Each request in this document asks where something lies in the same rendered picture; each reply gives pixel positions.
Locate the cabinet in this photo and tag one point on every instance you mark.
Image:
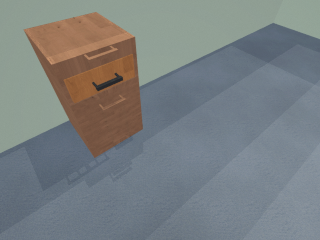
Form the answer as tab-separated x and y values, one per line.
62	48

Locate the drawer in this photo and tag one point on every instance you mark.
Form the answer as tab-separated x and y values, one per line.
80	86

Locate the handle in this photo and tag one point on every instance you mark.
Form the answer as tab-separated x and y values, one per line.
113	105
108	83
102	56

